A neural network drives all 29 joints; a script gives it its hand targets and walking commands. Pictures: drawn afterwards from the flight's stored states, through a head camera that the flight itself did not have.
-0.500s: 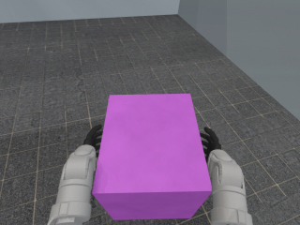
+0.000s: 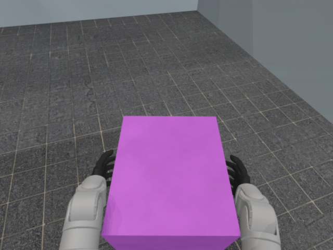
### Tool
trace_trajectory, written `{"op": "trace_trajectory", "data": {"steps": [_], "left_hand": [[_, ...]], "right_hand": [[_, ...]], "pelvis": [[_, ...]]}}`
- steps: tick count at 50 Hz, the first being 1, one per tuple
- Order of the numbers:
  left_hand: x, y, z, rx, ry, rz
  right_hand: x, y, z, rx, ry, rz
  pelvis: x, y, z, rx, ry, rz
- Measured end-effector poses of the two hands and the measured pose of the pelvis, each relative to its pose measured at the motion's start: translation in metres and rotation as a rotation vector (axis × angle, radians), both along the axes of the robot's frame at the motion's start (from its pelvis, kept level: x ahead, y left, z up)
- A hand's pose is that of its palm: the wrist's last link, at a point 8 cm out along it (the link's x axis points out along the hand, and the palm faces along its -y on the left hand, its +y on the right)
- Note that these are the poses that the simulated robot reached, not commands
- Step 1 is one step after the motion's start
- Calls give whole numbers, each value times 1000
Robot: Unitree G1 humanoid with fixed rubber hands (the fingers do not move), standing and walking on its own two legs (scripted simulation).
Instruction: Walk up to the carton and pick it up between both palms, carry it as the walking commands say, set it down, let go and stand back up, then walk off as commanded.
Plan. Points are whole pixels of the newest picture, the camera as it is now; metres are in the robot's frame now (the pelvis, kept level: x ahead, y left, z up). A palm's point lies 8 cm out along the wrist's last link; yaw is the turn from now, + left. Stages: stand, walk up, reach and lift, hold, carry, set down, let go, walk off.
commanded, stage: reach and lift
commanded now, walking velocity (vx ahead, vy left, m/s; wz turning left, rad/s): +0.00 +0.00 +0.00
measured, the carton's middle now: (169, 189) +0.28 +0.00 -0.05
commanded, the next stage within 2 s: hold in 0.36 s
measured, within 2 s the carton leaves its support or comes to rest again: neither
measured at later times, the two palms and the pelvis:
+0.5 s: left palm (95, 181) +0.26 +0.18 +0.03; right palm (239, 183) +0.26 -0.16 +0.04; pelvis +0.00 +0.00 +0.00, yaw +0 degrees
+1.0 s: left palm (99, 179) +0.27 +0.17 +0.03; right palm (242, 182) +0.27 -0.17 +0.04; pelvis -0.01 +0.00 +0.00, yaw +0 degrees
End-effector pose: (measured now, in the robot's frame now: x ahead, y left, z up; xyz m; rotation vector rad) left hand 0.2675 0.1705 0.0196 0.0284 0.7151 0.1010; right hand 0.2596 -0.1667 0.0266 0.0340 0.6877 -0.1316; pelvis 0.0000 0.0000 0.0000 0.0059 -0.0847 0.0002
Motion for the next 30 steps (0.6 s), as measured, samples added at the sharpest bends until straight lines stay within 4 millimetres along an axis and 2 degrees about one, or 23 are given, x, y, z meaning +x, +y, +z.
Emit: {"op": "trace_trajectory", "data": {"steps": [8,12,17,22,30], "left_hand": [[5,1,-9,32,28,-12],[9,5,-1,40,2,-5],[4,8,10,0,-43,24],[-3,8,10,-23,-47,32],[-9,3,-1,12,17,2]], "right_hand": [[10,1,-9,0,25,16],[14,5,-5,4,1,26],[11,9,9,2,-45,20],[7,8,16,-3,-50,18],[-6,3,-3,17,14,2]], "pelvis": [[-16,2,-3,2,28,-1],[-13,2,-2,3,41,2],[-3,0,-1,0,28,5],[0,1,-1,0,-4,9],[-10,2,-2,-1,-23,6]]}}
